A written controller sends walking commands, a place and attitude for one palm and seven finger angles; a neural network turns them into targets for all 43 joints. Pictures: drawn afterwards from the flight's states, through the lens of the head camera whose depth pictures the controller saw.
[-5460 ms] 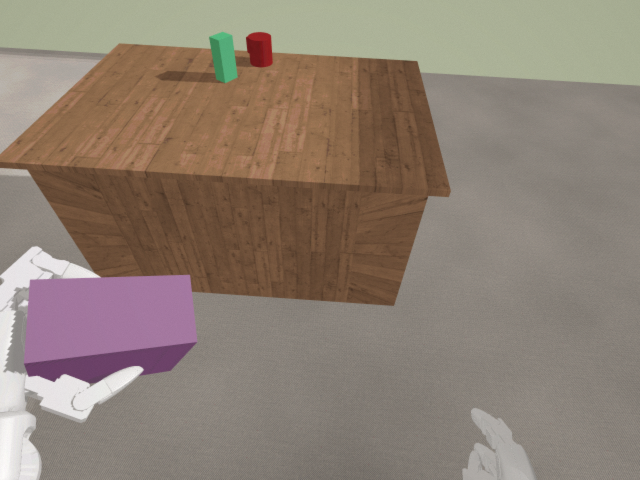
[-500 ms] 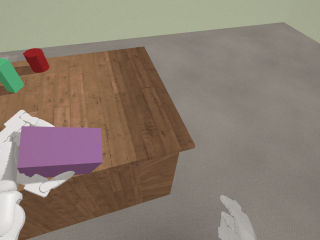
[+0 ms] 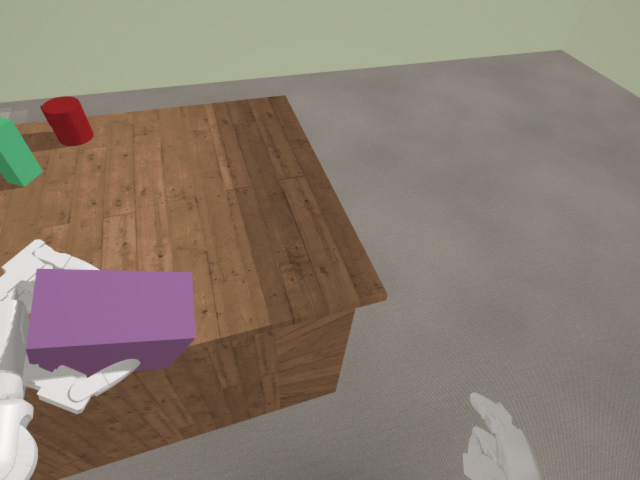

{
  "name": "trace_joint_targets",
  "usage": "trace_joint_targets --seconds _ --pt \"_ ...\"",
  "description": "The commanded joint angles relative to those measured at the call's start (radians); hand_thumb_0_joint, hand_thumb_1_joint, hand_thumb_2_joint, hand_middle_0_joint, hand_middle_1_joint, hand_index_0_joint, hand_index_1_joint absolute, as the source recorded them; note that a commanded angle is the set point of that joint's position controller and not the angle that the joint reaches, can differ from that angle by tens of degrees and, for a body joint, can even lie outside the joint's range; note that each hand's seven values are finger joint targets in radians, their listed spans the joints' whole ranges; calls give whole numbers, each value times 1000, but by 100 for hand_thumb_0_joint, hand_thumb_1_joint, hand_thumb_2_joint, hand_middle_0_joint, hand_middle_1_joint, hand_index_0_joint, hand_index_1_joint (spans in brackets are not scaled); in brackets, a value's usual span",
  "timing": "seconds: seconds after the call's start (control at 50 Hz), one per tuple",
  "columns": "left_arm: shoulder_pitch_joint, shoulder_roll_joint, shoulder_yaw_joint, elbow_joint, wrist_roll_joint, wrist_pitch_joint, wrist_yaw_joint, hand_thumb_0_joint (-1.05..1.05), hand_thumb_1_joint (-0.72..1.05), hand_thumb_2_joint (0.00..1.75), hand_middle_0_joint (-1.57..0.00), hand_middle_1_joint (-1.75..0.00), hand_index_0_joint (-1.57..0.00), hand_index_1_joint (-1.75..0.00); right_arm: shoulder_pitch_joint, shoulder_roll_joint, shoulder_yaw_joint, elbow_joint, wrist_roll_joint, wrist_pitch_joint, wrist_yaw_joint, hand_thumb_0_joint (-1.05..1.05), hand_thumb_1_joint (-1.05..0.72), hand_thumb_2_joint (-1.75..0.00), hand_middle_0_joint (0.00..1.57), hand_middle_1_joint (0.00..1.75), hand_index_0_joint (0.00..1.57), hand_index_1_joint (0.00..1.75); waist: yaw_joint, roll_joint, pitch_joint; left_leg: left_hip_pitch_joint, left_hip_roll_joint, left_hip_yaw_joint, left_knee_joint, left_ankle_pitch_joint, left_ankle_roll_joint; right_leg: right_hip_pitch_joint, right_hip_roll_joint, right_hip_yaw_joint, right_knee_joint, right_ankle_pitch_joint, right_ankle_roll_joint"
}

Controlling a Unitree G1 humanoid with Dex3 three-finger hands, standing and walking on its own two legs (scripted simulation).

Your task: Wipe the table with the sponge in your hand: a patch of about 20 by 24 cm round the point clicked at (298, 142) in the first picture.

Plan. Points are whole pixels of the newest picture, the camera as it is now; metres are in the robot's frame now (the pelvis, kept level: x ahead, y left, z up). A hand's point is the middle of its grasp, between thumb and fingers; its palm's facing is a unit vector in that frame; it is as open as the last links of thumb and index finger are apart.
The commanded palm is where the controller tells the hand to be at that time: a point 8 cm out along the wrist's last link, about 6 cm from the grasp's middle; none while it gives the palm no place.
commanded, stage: look again from close up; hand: left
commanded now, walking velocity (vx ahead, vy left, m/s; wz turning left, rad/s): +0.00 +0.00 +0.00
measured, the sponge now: (136, 325) +0.23 +0.21 +0.12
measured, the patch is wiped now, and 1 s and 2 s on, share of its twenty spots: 0.00 0.00 0.00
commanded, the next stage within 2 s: shuffle to correct the standing spot in 0.04 s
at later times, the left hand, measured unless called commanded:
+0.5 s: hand (90, 319) +0.23 +0.25 +0.13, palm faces +0.36 -0.86 -0.36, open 10.8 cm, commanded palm +0.17 +0.28 +0.17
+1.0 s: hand (94, 282) +0.26 +0.26 +0.15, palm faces +0.31 -0.84 -0.45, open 10.8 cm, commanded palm +0.20 +0.30 +0.17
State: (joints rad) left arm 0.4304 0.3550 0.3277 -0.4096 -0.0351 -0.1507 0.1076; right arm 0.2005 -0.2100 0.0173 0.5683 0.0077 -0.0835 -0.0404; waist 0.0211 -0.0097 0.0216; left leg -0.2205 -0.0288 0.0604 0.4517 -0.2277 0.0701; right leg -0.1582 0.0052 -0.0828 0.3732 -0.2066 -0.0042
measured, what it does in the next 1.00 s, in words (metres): lifts its right foot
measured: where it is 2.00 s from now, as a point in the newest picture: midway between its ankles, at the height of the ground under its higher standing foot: outside the picture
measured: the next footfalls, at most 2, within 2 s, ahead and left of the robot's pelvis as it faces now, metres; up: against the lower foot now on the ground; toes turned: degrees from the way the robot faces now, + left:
right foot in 1.04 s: +0.12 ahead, -0.03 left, +0.00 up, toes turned -3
left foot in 1.30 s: +0.10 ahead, +0.20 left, +0.00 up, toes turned -5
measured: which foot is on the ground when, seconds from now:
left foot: down 0.00-1.00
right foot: down 0.00-0.80, up 0.82-1.00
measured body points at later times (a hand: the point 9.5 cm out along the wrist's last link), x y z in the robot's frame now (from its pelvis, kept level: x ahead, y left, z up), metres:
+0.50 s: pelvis +0.01 +0.01 -0.01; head +0.00 +0.02 +0.44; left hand +0.20 +0.29 +0.15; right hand +0.16 -0.24 -0.08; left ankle +0.01 +0.06 -0.74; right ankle +0.00 -0.12 -0.74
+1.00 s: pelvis +0.03 +0.02 -0.01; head +0.05 +0.02 +0.44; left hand +0.24 +0.30 +0.17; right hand +0.20 -0.20 -0.10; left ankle +0.01 +0.06 -0.74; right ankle +0.07 -0.07 -0.73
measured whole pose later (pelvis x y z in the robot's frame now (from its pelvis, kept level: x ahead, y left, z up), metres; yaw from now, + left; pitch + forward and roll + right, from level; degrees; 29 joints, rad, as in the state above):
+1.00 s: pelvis +0.03 +0.02 -0.01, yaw -1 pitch -1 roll +0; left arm 0.44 0.38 0.34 -0.45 -0.02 -0.16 0.09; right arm 0.22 -0.19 0.01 0.56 0.00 -0.09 -0.01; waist 0.00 0.01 0.05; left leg -0.17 -0.09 0.11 0.50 -0.31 0.12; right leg -0.36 0.00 -0.10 0.68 -0.34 -0.03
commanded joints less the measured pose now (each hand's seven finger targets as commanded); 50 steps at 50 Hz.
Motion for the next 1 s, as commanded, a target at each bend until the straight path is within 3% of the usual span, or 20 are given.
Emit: trace_joint_targets --seconds 0.0,0.02,0.18,0.3,0.36,0.4,0.46,0.52,0.6,0.66,0.7,0.72,0.74,0.76,0.78,0.8,0.84,0.9,0.96,0.98 --pt "-149 164 95 -276 -8 -82 29 0 10 130 -120 -160 -120 -160 -99 -126 -49 -153 -2 -60 -16 0 -90 -90 20 30 20 30 -1 88 -124 2 110 -151 -111 99 -65 64 -72 107 -35 117 -39" --pt "-159 193 115 -295 -5 -84 33 0 10 130 -120 -160 -120 -160 -104 -127 -49 -152 -4 -61 -19 0 -90 -90 20 30 20 30 -1 106 -127 0 111 -153 -118 86 -65 65 -71 105 -31 108 -38" --pt "-110 161 105 -241 -3 -82 32 0 10 130 -120 -160 -120 -160 -89 -127 -53 -138 -5 -61 -12 0 -90 -90 20 30 20 30 -3 71 -141 0 101 -129 -79 50 -45 58 -91 138 -53 93 -48" --pt "-117 152 93 -176 -1 -74 20 0 10 130 -120 -160 -120 -160 -84 -132 -61 -137 -7 -45 -10 0 -90 -90 20 30 20 30 -15 -7 -67 -59 89 -119 -36 -166 -18 -60 -116 216 -90 -182 -78" --pt "-164 164 91 -199 5 -82 19 0 10 130 -120 -160 -120 -160 -89 -134 -61 -137 -6 -44 -10 0 -90 -90 20 30 20 30 -20 21 -45 -77 91 -134 -30 -201 -6 -89 -121 217 -68 -229 -84" --pt "-174 174 95 -221 9 -91 20 0 10 130 -120 -160 -120 -160 -87 -137 -65 -138 -6 -51 -9 0 -90 -90 20 30 20 30 -18 47 -53 -73 96 -147 -36 -167 3 -76 -113 198 -22 -176 -82" --pt "-169 192 112 -276 12 -105 23 0 10 130 -120 -160 -120 -160 -87 -141 -65 -141 -6 -60 -9 0 -90 -90 20 30 20 30 -14 152 -83 -56 142 -220 -101 -95 15 -37 -59 100 130 -26 -58" --pt "-111 223 146 -293 10 -113 22 0 10 130 -120 -160 -120 -160 -75 -139 -66 -142 -9 -67 -4 0 -90 -90 20 30 20 30 -4 168 -117 -22 147 -210 -64 158 1 -11 -45 45 168 66 -46" --pt "-44 215 161 -303 1 -127 17 0 10 130 -120 -160 -120 -160 -51 -139 -77 -141 0 -65 13 0 -90 -90 20 30 20 30 -3 88 -195 -11 109 -126 94 440 -45 98 -74 57 144 240 -74" --pt "7 199 166 -263 -18 -122 15 0 10 130 -120 -160 -120 -160 -42 -144 -88 -135 11 -50 18 0 -90 -90 20 30 20 30 -5 -19 -203 -67 74 -92 206 393 -72 107 -143 154 163 284 -129" --pt "-1 201 175 -253 -25 -121 14 0 10 130 -120 -160 -120 -160 -42 -141 -89 -129 13 -39 19 0 -90 -90 20 30 20 30 -15 -32 -185 -52 65 -76 195 292 -70 43 -172 201 166 267 -143" --pt "3 202 176 -242 -29 -115 12 0 10 130 -120 -160 -120 -160 -40 -143 -86 -122 11 -33 16 0 -90 -90 20 30 20 30 -25 2 -173 5 77 -84 140 282 -67 -26 -152 184 194 242 -123" --pt "-32 189 159 -264 -30 -112 11 0 10 130 -120 -160 -120 -160 -46 -141 -81 -125 12 -28 15 0 -90 -90 20 30 20 30 -34 79 -154 61 109 -137 54 303 -67 -103 -96 123 270 163 -88" --pt "-63 196 154 -288 -22 -113 9 0 10 130 -120 -160 -120 -160 -47 -143 -78 -126 9 -29 11 0 -90 -90 20 30 20 30 -40 188 -136 146 171 -219 -34 375 -51 -215 -25 41 370 -4 -41" --pt "-96 206 144 -307 -10 -112 5 0 10 130 -120 -160 -120 -160 -38 -140 -78 -131 0 -36 12 0 -90 -90 20 30 20 30 -44 247 -105 250 225 -304 -99 470 -44 -357 13 10 450 -232 -21" --pt "-122 213 136 -315 3 -110 4 0 10 130 -120 -160 -120 -160 -48 -137 -74 -131 -11 -43 14 0 -90 -90 20 30 20 30 -41 255 -88 294 253 -333 -119 498 -44 -425 10 19 516 -279 -21" --pt "-154 212 125 -339 12 -103 4 0 10 130 -120 -160 -120 -160 -48 -129 -75 -128 -12 -49 17 0 -90 -90 20 30 20 30 -30 203 -93 328 247 -278 -95 564 -36 -460 -15 33 554 -253 -23" --pt "-99 189 122 -299 8 -85 9 0 10 130 -120 -160 -120 -160 -58 -130 -74 -136 -2 -55 22 0 -90 -90 20 30 20 30 -15 143 -79 146 217 -187 -107 447 -8 -283 -25 0 393 -177 -23" --pt "-38 209 166 -278 -1 -96 13 0 10 130 -120 -160 -120 -160 -79 -130 -65 -146 -5 -50 16 0 -90 -90 20 30 20 30 9 148 -107 -64 179 -133 -74 336 -22 14 -15 -35 187 -46 -31" --pt "-26 217 186 -257 -5 -101 14 0 10 130 -120 -160 -120 -160 -84 -128 -65 -145 -5 -43 15 0 -90 -90 20 30 20 30 16 118 -126 -144 167 -124 0 270 -27 138 -22 -28 110 34 -35"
